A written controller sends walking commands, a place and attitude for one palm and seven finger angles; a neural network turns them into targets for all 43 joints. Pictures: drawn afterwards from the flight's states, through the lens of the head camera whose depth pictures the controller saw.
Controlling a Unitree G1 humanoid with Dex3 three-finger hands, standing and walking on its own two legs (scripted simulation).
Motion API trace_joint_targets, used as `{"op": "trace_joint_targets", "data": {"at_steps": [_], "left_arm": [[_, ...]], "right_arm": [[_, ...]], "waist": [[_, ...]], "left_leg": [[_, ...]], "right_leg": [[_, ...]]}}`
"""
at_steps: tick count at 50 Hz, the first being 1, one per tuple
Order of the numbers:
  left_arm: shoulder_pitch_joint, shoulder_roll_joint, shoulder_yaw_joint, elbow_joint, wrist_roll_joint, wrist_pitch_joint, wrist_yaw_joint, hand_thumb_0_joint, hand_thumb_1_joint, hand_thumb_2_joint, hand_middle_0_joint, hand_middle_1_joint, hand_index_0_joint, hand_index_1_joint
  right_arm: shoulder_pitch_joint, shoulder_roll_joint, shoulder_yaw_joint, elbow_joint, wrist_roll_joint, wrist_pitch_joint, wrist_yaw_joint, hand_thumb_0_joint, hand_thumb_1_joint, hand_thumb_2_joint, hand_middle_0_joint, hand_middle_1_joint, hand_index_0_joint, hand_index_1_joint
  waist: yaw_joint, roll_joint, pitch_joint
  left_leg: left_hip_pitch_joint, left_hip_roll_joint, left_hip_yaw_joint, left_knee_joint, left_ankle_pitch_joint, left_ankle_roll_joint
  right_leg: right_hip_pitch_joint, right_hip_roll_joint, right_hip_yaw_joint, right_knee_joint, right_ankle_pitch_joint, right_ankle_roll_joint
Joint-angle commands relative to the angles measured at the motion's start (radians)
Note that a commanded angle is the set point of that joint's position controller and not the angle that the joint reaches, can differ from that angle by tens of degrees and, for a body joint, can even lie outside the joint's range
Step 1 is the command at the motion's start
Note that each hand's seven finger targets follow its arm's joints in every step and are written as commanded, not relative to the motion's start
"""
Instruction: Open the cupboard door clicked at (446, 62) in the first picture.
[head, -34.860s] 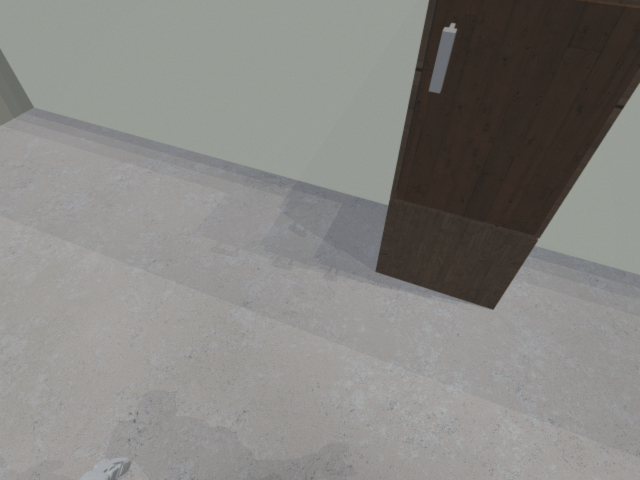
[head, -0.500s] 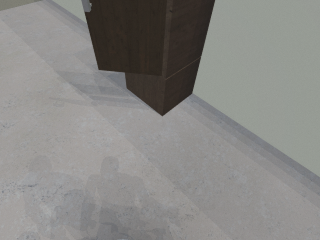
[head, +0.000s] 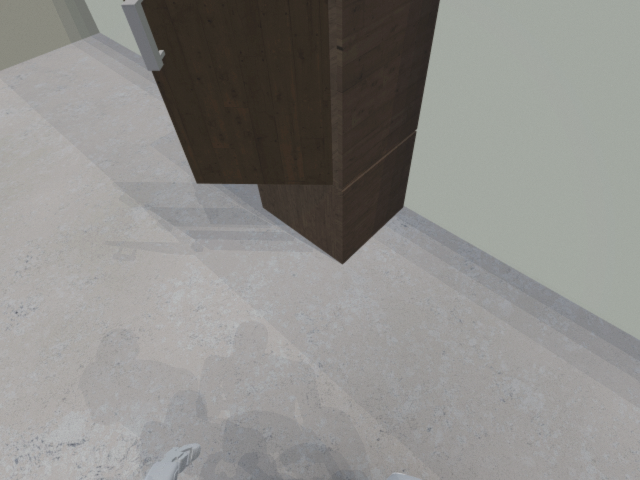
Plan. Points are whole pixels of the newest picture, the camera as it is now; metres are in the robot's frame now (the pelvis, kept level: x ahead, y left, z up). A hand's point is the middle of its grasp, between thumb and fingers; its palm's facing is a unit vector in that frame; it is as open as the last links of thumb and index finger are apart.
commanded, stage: take the last steps up to it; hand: left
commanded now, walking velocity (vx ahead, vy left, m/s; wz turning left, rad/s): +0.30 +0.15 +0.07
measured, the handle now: (147, 32) +0.91 +0.39 +0.13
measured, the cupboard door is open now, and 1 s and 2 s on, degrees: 39 39 39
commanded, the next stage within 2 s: come to a stop and stand still in 0.56 s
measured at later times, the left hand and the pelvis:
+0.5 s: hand out of the picture +0.12 +0.27 -0.18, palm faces +0.14 -0.98 -0.15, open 7.4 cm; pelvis +0.20 +0.10 +0.00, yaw +2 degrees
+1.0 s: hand (172, 316) +0.40 +0.30 -0.16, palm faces +0.00 -0.98 -0.20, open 7.4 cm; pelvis +0.31 +0.13 +0.01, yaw +1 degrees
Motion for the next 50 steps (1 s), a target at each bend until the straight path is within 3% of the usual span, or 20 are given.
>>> {"op": "trace_joint_targets", "data": {"at_steps": [1, 3, 5, 10, 15, 18, 20, 21, 22, 24, 25, 29, 33, 36, 38, 40, 41, 43, 46, 50], "left_arm": [[0.268, 0.192, 0.051, 0.031, -0.018, -0.011, 0.04, 0.0, 0.9, 0.9, -0.2, -0.3, -0.2, -0.3], [0.188, 0.104, 0.022, 0.022, -0.018, -0.019, 0.039, 0.0, 0.9, 0.9, -0.2, -0.3, -0.2, -0.3], [0.199, 0.087, 0.016, 0.036, -0.016, -0.032, 0.033, 0.0, 0.9, 0.9, -0.2, -0.3, -0.2, -0.3], [0.242, 0.119, 0.026, 0.073, -0.013, -0.045, 0.028, 0.0, 0.9, 0.9, -0.2, -0.3, -0.2, -0.3], [0.265, 0.164, 0.028, 0.111, -0.003, -0.037, 0.026, 0.0, 0.9, 0.9, -0.2, -0.3, -0.2, -0.3], [0.255, 0.186, 0.037, 0.119, -0.001, -0.025, 0.029, 0.0, 0.9, 0.9, -0.2, -0.3, -0.2, -0.3], [0.25, 0.165, 0.033, 0.115, -0.006, -0.015, 0.027, 0.0, 0.9, 0.9, -0.2, -0.3, -0.2, -0.3], [0.3, 0.107, 0.026, 0.101, -0.016, -0.01, 0.022, 0.0, 0.9, 0.9, -0.2, -0.3, -0.2, -0.3], [0.27, 0.078, 0.01, 0.067, -0.019, -0.009, 0.022, 0.0, 0.9, 0.9, -0.2, -0.3, -0.2, -0.3], [0.162, 0.071, 0.011, 0.043, -0.014, -0.006, 0.031, 0.0, 0.9, 0.9, -0.2, -0.3, -0.2, -0.3], [0.156, 0.062, 0.013, 0.049, -0.014, 0.0, 0.028, 0.0, 0.9, 0.9, -0.2, -0.3, -0.2, -0.3], [0.225, 0.037, 0.011, 0.077, -0.005, 0.026, 0.019, 0.0, 0.9, 0.9, -0.2, -0.3, -0.2, -0.3], [0.181, 0.03, 0.007, 0.047, -0.006, 0.036, 0.019, 0.0, 0.9, 0.9, -0.2, -0.3, -0.2, -0.3], [0.16, 0.018, -0.008, 0.044, -0.012, 0.04, 0.034, 0.0, 0.9, 0.9, -0.2, -0.3, -0.2, -0.3], [0.18, 0.037, -0.009, 0.046, -0.011, 0.044, 0.042, 0.0, 0.9, 0.9, -0.2, -0.3, -0.2, -0.3], [0.197, 0.082, -0.002, 0.043, -0.009, 0.048, 0.045, 0.0, 0.9, 0.9, -0.2, -0.3, -0.2, -0.3], [0.213, 0.123, 0.003, 0.041, -0.006, 0.043, 0.048, 0.0, 0.9, 0.9, -0.2, -0.3, -0.2, -0.3], [0.188, 0.201, 0.01, 0.035, -0.011, 0.037, 0.053, 0.0, 0.9, 0.9, -0.2, -0.3, -0.2, -0.3], [0.157, 0.19, 0.012, 0.026, -0.014, 0.042, 0.072, 0.0, 0.9, 0.9, -0.2, -0.3, -0.2, -0.3], [0.098, 0.198, 0.031, 0.007, -0.01, 0.051, 0.077, 0.0, 0.9, 0.9, -0.2, -0.3, -0.2, -0.3]], "right_arm": [[-0.102, -0.105, -0.036, -0.098, 0.001, -0.018, -0.004, 0.0, -0.9, -0.9, 0.2, 0.3, 0.2, 0.3], [-0.084, -0.055, -0.028, -0.077, -0.006, 0.006, 0.005, 0.0, -0.9, -0.9, 0.2, 0.3, 0.2, 0.3], [-0.037, -0.036, -0.026, -0.06, -0.008, 0.018, 0.011, 0.0, -0.9, -0.9, 0.2, 0.3, 0.2, 0.3], [-0.132, -0.026, -0.031, -0.093, -0.008, 0.023, 0.028, 0.0, -0.9, -0.9, 0.2, 0.3, 0.2, 0.3], [-0.272, -0.05, -0.028, -0.158, -0.004, 0.004, 0.044, 0.0, -0.9, -0.9, 0.2, 0.3, 0.2, 0.3], [-0.25, -0.074, -0.032, -0.164, -0.003, -0.011, 0.043, 0.0, -0.9, -0.9, 0.2, 0.3, 0.2, 0.3], [-0.051, -0.156, -0.047, -0.104, -0.009, -0.025, 0.026, 0.0, -0.9, -0.9, 0.2, 0.3, 0.2, 0.3], [0.069, -0.266, -0.076, -0.084, -0.024, -0.032, 0.01, 0.0, -0.9, -0.9, 0.2, 0.3, 0.2, 0.3], [0.133, -0.319, -0.086, -0.075, -0.017, -0.02, -0.008, 0.0, -0.9, -0.9, 0.2, 0.3, 0.2, 0.3], [0.042, -0.25, -0.065, -0.097, -0.016, -0.022, -0.02, 0.0, -0.9, -0.9, 0.2, 0.3, 0.2, 0.3], [-0.035, -0.206, -0.051, -0.123, -0.013, -0.026, -0.024, 0.0, -0.9, -0.9, 0.2, 0.3, 0.2, 0.3], [-0.086, -0.13, -0.024, -0.128, -0.009, -0.049, -0.031, 0.0, -0.9, -0.9, 0.2, 0.3, 0.2, 0.3], [-0.082, -0.125, -0.026, -0.125, -0.014, -0.047, -0.028, 0.0, -0.9, -0.9, 0.2, 0.3, 0.2, 0.3], [-0.086, -0.119, -0.012, -0.111, -0.015, -0.038, -0.038, 0.0, -0.9, -0.9, 0.2, 0.3, 0.2, 0.3], [-0.114, -0.131, -0.011, -0.104, -0.01, -0.025, -0.044, 0.0, -0.9, -0.9, 0.2, 0.3, 0.2, 0.3], [-0.13, -0.128, -0.014, -0.095, -0.001, -0.007, -0.048, 0.0, -0.9, -0.9, 0.2, 0.3, 0.2, 0.3], [-0.119, -0.118, -0.017, -0.094, 0.006, 0.0, -0.048, 0.0, -0.9, -0.9, 0.2, 0.3, 0.2, 0.3], [-0.044, -0.09, -0.025, -0.09, 0.021, 0.025, -0.038, 0.0, -0.9, -0.9, 0.2, 0.3, 0.2, 0.3], [-0.073, -0.065, -0.026, -0.089, 0.021, 0.059, -0.039, 0.0, -0.9, -0.9, 0.2, 0.3, 0.2, 0.3], [-0.104, -0.067, -0.033, -0.098, 0.021, 0.069, -0.038, 0.0, -0.9, -0.9, 0.2, 0.3, 0.2, 0.3]], "waist": [[0.11, -0.164, -0.01], [0.046, -0.146, 0.033], [0.023, -0.186, -0.015], [0.04, -0.128, -0.025], [0.068, -0.202, 0.019], [0.043, -0.202, 0.01], [-0.046, -0.055, -0.096], [-0.078, 0.191, -0.212], [-0.093, 0.317, -0.255], [-0.06, 0.148, -0.166], [-0.031, 0.156, -0.116], [0.039, 0.059, -0.067], [0.047, 0.014, -0.066], [0.047, -0.017, -0.076], [0.06, 0.014, -0.093], [0.075, 0.019, -0.081], [0.074, -0.042, -0.095], [0.027, -0.137, -0.099], [0.046, -0.229, -0.155], [0.037, -0.16, -0.178]], "left_leg": [[-0.557, 0.104, -0.12, 0.568, 0.091, -0.02], [-0.475, 0.148, -0.104, 0.503, 0.212, -0.044], [-0.44, 0.148, -0.065, 0.428, 0.259, -0.067], [-0.474, 0.155, -0.002, 0.215, 0.332, -0.098], [-0.425, 0.126, 0.042, -0.03, 0.315, -0.087], [-0.281, 0.095, 0.062, -0.147, 0.278, -0.06], [0.037, 0.081, 0.073, -0.255, 0.288, -0.04], [0.235, 0.288, -0.201, -0.261, 0.349, 0.042], [0.295, 0.411, -0.382, -0.349, 0.426, 0.122], [0.13, 0.412, -0.315, -0.396, 0.441, 0.152], [0.033, 0.397, -0.282, -0.416, 0.412, 0.147], [-0.059, 0.324, -0.112, -0.472, 0.587, 0.119], [-0.056, 0.318, -0.06, -0.485, 0.656, 0.144], [-0.053, 0.322, -0.029, -0.397, 0.942, 0.12], [-0.065, 0.318, -0.025, -0.334, 0.961, 0.092], [-0.084, 0.281, -0.019, -0.256, 0.844, 0.04], [-0.119, 0.216, 0.0, -0.192, 0.701, -0.006], [-0.202, 0.086, 0.025, -0.082, 0.265, -0.072], [-0.238, 0.055, -0.007, 0.157, -0.108, -0.075], [-0.28, 0.06, -0.046, 0.146, -0.09, -0.088]], "right_leg": [[0.345, -0.402, 0.562, -0.46, -0.074, -0.124], [0.183, -0.307, 0.289, -0.476, 0.037, -0.056], [0.183, -0.26, 0.17, -0.481, 0.152, -0.038], [0.257, -0.243, 0.091, -0.484, 0.249, -0.057], [0.291, -0.263, 0.07, -0.453, 0.24, -0.048], [0.266, -0.273, 0.062, -0.373, 0.242, -0.032], [0.173, -0.188, -0.021, -0.082, 0.279, 0.008], [-0.016, -0.055, -0.084, 0.19, -0.04, 0.05], [-0.158, 0.016, -0.017, 0.465, -0.365, 0.048], [-0.234, -0.045, 0.091, 0.655, -0.271, 0.015], [-0.235, -0.07, 0.116, 0.662, -0.196, 0.021], [-0.167, -0.072, 0.109, 0.538, -0.07, 0.046], [-0.116, -0.058, 0.093, 0.314, -0.028, 0.051], [0.009, -0.018, 0.087, 0.125, 0.011, 0.048], [0.11, 0.0, 0.082, 0.016, 0.045, 0.042], [0.184, -0.007, 0.101, -0.124, 0.194, 0.038], [0.238, -0.049, 0.179, -0.169, 0.507, 0.016], [0.257, -0.264, 0.309, -0.142, 0.954, -0.131], [0.285, -0.295, 0.331, -0.228, 0.956, -0.2], [0.338, -0.269, 0.282, -0.212, 0.932, -0.182]]}}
